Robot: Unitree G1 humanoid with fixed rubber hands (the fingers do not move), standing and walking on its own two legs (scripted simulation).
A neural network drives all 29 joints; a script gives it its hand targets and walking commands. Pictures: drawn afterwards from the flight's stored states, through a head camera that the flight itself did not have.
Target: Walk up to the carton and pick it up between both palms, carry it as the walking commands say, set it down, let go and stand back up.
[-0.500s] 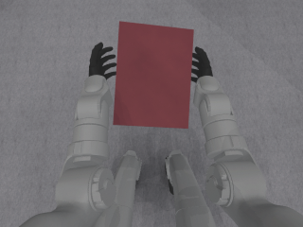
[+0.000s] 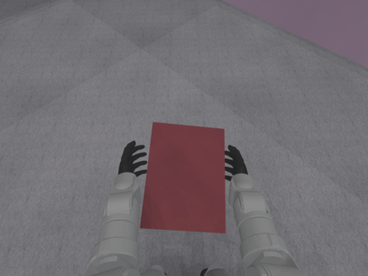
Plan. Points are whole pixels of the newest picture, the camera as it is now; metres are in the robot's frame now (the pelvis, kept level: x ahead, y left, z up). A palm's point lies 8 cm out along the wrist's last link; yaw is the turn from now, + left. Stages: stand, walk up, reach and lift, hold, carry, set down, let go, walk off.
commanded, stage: reach and lift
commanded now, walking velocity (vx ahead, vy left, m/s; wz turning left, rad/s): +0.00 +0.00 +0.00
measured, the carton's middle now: (181, 183) +0.36 +0.03 -0.11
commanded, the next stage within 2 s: none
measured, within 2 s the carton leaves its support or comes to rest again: neither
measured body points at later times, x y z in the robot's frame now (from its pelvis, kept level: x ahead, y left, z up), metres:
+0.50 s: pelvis +0.01 +0.00 +0.02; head +0.00 +0.00 +0.47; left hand +0.33 +0.16 +0.05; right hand +0.34 -0.11 +0.03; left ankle +0.02 +0.14 -0.71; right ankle +0.04 -0.11 -0.71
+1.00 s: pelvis -0.01 +0.00 +0.02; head -0.06 -0.01 +0.47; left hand +0.32 +0.16 +0.09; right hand +0.33 -0.10 +0.07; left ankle +0.02 +0.14 -0.71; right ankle +0.04 -0.11 -0.71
